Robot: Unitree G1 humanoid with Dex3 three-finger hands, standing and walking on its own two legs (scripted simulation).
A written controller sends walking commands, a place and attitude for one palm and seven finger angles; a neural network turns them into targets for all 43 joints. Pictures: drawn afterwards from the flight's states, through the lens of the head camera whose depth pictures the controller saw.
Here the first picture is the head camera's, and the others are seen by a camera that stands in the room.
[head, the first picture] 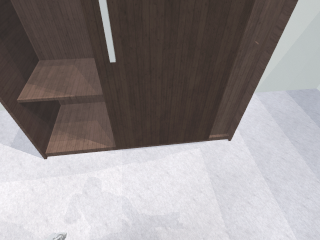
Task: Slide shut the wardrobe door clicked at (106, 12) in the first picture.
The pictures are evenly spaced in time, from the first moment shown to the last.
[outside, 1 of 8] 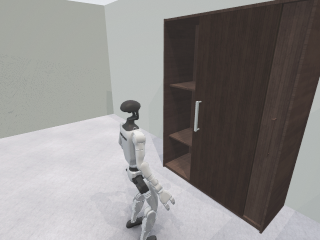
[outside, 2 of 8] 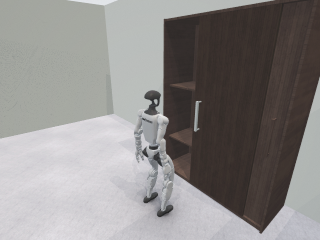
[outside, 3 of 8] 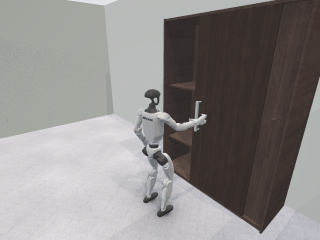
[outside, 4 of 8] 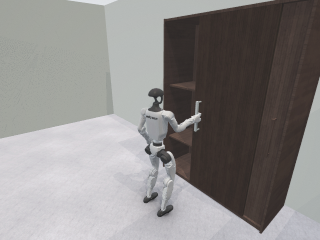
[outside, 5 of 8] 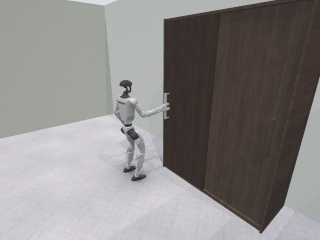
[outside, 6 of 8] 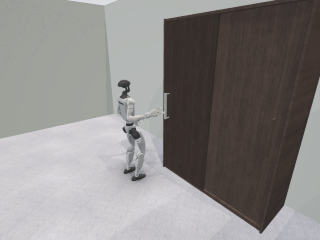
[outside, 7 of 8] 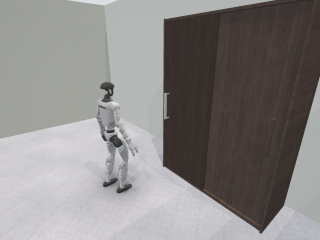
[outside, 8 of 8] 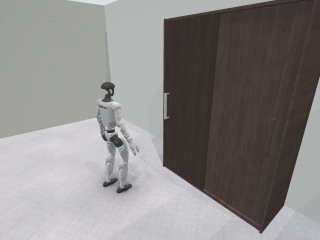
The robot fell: no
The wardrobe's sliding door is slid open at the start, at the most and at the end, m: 0.50 0.50 0.00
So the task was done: yes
